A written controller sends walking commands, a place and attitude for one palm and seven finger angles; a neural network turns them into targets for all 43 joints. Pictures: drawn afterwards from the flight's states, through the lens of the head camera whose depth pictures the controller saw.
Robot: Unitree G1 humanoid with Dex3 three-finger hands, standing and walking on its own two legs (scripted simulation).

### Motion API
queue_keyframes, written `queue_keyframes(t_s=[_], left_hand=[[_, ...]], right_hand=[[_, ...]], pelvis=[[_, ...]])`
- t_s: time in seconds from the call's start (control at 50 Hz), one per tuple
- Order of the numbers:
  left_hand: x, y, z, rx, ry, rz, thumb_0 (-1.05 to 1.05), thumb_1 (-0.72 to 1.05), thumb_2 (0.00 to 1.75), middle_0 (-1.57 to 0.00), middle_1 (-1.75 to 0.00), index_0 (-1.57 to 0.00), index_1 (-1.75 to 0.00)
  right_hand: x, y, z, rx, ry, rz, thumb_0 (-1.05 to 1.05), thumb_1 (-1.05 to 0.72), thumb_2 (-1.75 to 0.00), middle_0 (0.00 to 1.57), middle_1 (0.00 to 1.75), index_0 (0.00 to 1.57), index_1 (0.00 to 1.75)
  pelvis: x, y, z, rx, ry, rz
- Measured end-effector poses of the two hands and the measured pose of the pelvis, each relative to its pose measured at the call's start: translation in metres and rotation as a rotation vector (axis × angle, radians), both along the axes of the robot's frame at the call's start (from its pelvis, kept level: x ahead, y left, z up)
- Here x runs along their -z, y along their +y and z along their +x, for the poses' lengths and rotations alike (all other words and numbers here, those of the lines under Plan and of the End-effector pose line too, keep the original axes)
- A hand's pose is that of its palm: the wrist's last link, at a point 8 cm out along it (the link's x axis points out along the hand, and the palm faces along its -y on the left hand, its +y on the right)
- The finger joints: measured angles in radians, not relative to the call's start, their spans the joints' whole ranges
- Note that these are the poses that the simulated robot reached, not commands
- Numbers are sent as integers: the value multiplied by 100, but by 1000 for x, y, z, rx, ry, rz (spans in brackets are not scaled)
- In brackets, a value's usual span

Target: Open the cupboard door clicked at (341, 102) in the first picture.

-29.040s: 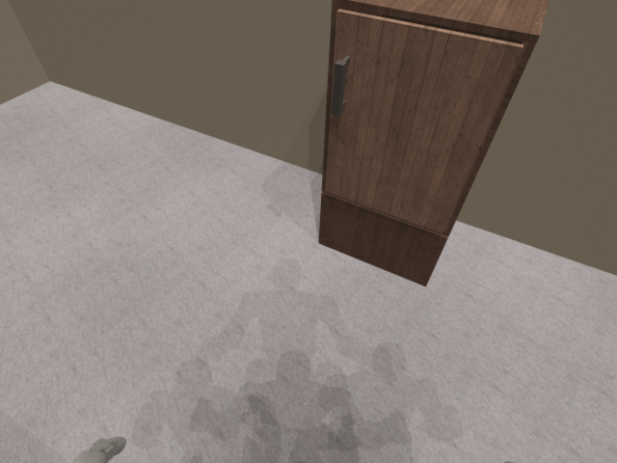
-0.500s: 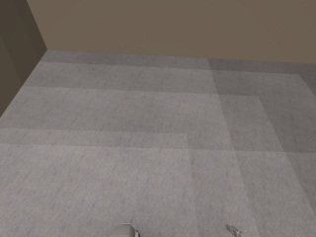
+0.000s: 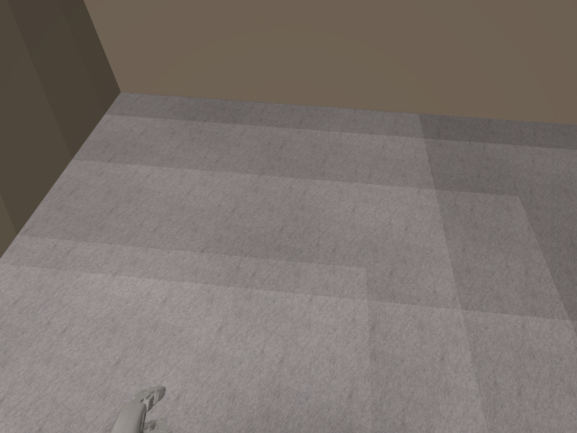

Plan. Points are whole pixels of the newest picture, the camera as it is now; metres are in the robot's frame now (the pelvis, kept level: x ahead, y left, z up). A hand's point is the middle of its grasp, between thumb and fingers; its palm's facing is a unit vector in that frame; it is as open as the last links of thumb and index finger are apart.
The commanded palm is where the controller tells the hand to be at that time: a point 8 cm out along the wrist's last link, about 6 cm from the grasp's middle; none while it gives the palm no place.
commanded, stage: turn to face it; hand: left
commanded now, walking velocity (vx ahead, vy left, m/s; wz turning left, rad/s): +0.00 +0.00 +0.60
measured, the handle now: out of the picture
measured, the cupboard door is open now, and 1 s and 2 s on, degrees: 41 41 41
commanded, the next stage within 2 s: none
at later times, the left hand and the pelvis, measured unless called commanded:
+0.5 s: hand out of the picture +0.00 +0.25 -0.18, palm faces +0.37 -0.89 -0.25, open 7.4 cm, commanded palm none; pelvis +0.03 +0.02 +0.00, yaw +20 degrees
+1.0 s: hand out of the picture +0.02 +0.16 -0.14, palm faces +0.60 -0.76 -0.24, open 7.4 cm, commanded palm none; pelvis +0.07 -0.04 +0.01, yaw +38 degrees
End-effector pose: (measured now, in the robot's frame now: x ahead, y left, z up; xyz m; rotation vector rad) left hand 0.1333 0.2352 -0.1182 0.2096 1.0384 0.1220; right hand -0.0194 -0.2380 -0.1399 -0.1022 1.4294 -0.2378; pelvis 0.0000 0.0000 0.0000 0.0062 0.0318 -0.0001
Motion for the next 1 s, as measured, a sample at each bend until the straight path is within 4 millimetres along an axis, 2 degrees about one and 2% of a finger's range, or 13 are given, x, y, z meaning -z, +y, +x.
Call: queue_keyframes(t_s=[0.08,0.18,0.24,0.32,0.38,0.44,0.5,0.64,0.72,0.8,0.9,1.0], left_hand=[[-7,-3,-16,-66,21,5,0,90,90,-20,-30,-20,-30],[-1,0,-55,-172,87,-14,0,90,90,-20,-30,-20,-30],[9,7,-86,-241,143,-28,0,90,90,-20,-30,-21,-30],[29,25,-130,-332,225,-48,0,90,90,-20,-30,-21,-30],[43,41,-155,-385,289,-47,0,90,90,-20,-30,-21,-30],[39,52,-161,-423,301,-33,1,91,90,-20,-30,-20,-30],[28,58,-155,-451,255,-29,1,91,90,-19,-30,-20,-30],[8,54,-136,-497,158,-9,1,91,90,-19,-30,-20,-30],[2,40,-123,-520,123,8,1,91,90,-19,-30,-20,-30],[0,19,-118,-549,81,42,0,90,90,-20,-30,-20,-30],[-9,-14,-132,-619,111,21,0,90,90,-20,-30,-20,-30],[-5,-40,-149,-696,133,-31,0,90,90,-20,-30,-21,-30]], right_hand=[[-6,-17,45,-73,-37,-7,1,-91,-90,20,30,20,30],[-18,-23,115,-199,-115,-28,1,-91,-90,19,30,20,30],[-23,-13,160,-290,-171,-44,1,-91,-90,19,30,20,30],[-27,14,218,-412,-266,-69,1,-91,-90,19,30,20,30],[-29,34,245,-477,-339,-82,0,-91,-90,19,30,20,30],[-37,47,251,-521,-348,-84,0,-91,-90,19,30,20,30],[-40,54,249,-555,-317,-76,0,-90,-90,20,30,20,30],[-33,55,241,-592,-240,-24,0,-90,-90,20,30,21,30],[-21,43,240,-603,-196,3,0,-90,-90,20,30,21,30],[-2,24,250,-609,-162,27,0,-90,-90,20,30,21,30],[-3,15,268,-657,-127,30,1,-90,-90,20,30,20,30],[-14,25,290,-729,-123,22,1,-90,-90,19,30,20,30]], pelvis=[[-7,-7,10,-73,-12,15],[-11,-8,20,-150,-18,27],[-8,-3,24,-193,-21,22],[4,12,28,-247,-26,7],[14,21,29,-278,-27,-2],[8,22,28,-309,-29,-17],[0,21,29,-343,-28,-29],[-8,10,37,-423,-17,-38],[-6,-5,44,-474,-10,-31],[4,-25,54,-520,1,0],[-5,-34,61,-601,-16,20],[-11,-36,68,-670,-15,41]])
